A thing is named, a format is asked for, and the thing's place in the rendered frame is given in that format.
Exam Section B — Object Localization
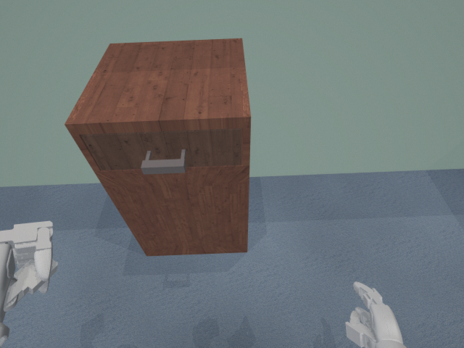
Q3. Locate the cabinet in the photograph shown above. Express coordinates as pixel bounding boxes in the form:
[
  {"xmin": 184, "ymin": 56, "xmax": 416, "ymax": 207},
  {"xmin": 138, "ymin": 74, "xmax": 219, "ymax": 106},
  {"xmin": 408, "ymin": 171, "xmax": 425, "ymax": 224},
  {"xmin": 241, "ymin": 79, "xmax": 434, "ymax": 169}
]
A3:
[{"xmin": 65, "ymin": 38, "xmax": 251, "ymax": 256}]

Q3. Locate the drawer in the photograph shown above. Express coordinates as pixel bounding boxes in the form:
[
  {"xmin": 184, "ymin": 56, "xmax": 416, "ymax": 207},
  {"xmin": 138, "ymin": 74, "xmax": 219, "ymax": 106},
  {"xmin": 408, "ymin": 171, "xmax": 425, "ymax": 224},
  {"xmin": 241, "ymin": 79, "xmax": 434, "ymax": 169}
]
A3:
[{"xmin": 82, "ymin": 128, "xmax": 241, "ymax": 170}]

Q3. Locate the handle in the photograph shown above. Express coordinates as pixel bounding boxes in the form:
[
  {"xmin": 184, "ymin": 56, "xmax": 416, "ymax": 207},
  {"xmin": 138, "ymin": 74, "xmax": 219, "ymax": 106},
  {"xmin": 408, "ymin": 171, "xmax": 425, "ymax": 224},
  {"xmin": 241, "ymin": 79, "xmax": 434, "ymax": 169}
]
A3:
[{"xmin": 141, "ymin": 149, "xmax": 186, "ymax": 175}]

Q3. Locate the right robot hand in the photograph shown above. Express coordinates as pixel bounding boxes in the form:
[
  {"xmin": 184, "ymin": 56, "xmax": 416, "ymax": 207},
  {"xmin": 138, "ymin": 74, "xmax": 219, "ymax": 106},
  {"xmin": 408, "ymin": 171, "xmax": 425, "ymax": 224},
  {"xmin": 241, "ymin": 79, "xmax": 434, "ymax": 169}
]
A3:
[{"xmin": 345, "ymin": 282, "xmax": 403, "ymax": 348}]

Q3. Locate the left robot hand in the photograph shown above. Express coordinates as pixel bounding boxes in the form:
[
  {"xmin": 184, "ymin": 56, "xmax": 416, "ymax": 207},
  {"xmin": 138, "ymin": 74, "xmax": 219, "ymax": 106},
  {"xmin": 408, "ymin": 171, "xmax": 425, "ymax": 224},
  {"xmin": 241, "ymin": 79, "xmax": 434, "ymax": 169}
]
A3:
[{"xmin": 0, "ymin": 221, "xmax": 58, "ymax": 323}]

